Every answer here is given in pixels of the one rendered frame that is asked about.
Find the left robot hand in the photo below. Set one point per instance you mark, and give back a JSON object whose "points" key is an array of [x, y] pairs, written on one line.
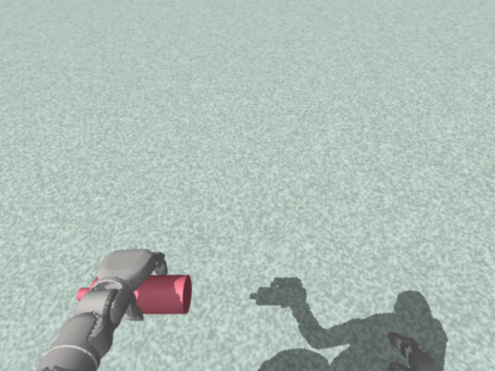
{"points": [[133, 267]]}

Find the right robot hand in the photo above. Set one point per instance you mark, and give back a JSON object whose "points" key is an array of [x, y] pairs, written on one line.
{"points": [[411, 350]]}

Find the bottle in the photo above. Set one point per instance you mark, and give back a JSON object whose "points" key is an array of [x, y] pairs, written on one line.
{"points": [[160, 294]]}

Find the left robot arm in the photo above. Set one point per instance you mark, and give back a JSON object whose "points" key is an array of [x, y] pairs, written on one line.
{"points": [[87, 336]]}

